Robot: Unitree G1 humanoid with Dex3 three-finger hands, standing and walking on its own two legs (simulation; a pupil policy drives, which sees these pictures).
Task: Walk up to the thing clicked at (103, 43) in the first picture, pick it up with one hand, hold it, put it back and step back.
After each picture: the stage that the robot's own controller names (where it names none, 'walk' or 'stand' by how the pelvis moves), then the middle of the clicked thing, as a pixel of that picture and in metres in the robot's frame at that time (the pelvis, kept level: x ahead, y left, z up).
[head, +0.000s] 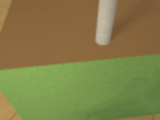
stand; (105, 18) +0.63 -0.10 +0.10
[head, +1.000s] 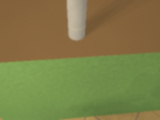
rise first; (76, 9) +0.58 +0.05 +0.13
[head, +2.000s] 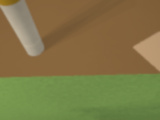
rise first; (23, 25) +0.49 +0.21 +0.13
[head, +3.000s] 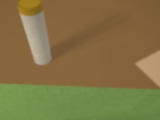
stand; (37, 35) +0.49 +0.17 +0.11
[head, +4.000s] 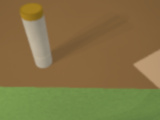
stand; (38, 39) +0.49 +0.17 +0.10
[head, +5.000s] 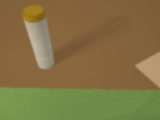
stand; (40, 40) +0.49 +0.16 +0.10
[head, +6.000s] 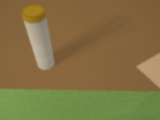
stand; (40, 41) +0.48 +0.16 +0.10
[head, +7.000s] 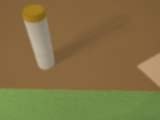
rise first; (40, 40) +0.48 +0.16 +0.10
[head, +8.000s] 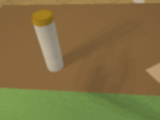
rise first; (49, 44) +0.48 +0.16 +0.10
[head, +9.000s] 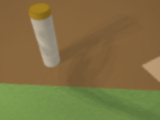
go down; (46, 38) +0.50 +0.15 +0.11
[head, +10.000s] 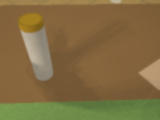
go down; (38, 51) +0.44 +0.15 +0.11
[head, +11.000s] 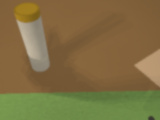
close in; (35, 41) +0.47 +0.15 +0.11
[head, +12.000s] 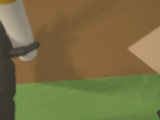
close; (17, 27) +0.48 +0.17 +0.14
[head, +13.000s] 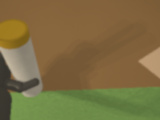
lift; (23, 65) +0.33 +0.16 +0.16
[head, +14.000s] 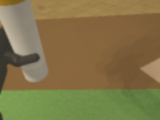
lift; (25, 39) +0.31 +0.15 +0.29
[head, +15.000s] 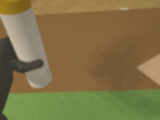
hold; (29, 46) +0.33 +0.14 +0.25
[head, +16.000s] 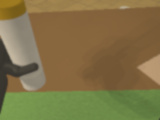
hold; (23, 50) +0.32 +0.16 +0.24
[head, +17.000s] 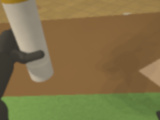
crouch; (31, 39) +0.34 +0.13 +0.28
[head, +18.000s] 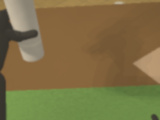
crouch; (24, 19) +0.42 +0.15 +0.27
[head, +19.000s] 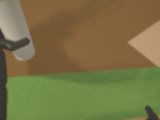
lower; (13, 25) +0.47 +0.17 +0.15
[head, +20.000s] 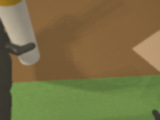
lower; (20, 30) +0.46 +0.16 +0.15
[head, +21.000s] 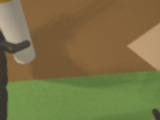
lower; (15, 28) +0.47 +0.17 +0.15
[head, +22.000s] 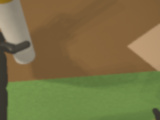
lower; (14, 29) +0.47 +0.17 +0.15
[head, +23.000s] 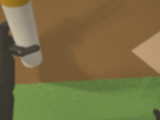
draw back; (24, 32) +0.46 +0.15 +0.15
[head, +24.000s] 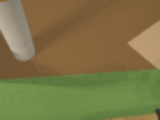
withdraw; (14, 25) +0.46 +0.16 +0.15
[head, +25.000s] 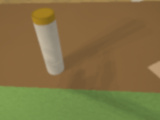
sink last; (50, 45) +0.46 +0.15 +0.13
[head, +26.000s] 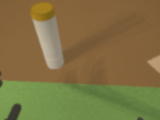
stand; (49, 40) +0.46 +0.15 +0.11
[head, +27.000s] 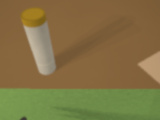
stand; (41, 45) +0.45 +0.16 +0.11
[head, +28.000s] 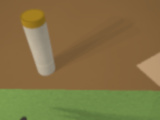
stand; (40, 46) +0.45 +0.16 +0.11
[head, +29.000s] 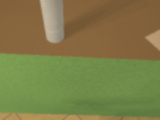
walk; (52, 10) +0.54 +0.10 +0.13
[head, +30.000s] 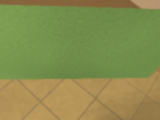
walk; out of the picture +0.82 +0.17 +0.12
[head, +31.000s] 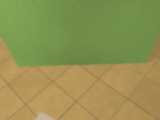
stand; out of the picture +1.18 +0.23 +0.12
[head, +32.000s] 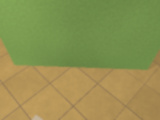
stand; out of the picture +1.12 +0.15 +0.12
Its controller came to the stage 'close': yes
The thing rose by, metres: 0.21
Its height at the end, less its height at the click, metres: +0.00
